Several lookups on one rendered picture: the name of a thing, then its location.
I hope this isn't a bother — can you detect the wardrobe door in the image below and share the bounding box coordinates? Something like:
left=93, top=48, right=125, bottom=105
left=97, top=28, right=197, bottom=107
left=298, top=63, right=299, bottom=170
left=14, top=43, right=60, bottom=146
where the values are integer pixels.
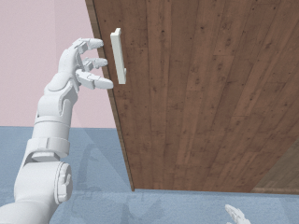
left=93, top=0, right=299, bottom=193
left=254, top=137, right=299, bottom=189

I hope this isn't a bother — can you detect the robot right hand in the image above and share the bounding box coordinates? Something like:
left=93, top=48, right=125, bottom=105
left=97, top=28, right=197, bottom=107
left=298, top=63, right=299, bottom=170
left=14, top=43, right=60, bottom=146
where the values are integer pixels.
left=225, top=204, right=251, bottom=224

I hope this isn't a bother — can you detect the handle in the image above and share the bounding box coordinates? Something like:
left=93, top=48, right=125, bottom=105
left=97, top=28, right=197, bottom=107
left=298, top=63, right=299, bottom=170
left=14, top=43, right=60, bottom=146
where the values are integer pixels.
left=110, top=28, right=127, bottom=84

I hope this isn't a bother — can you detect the robot left upper arm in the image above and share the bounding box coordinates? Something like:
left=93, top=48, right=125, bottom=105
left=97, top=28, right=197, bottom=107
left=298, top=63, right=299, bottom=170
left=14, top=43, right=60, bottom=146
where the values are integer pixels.
left=0, top=161, right=73, bottom=224

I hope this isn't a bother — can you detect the left robot forearm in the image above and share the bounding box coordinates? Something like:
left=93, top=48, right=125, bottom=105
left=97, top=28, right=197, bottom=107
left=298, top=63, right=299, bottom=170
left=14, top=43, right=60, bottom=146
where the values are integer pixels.
left=14, top=72, right=79, bottom=201

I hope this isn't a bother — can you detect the robot left hand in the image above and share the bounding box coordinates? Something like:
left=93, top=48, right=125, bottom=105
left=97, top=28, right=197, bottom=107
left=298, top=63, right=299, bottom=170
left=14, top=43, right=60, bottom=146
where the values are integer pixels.
left=58, top=38, right=114, bottom=90

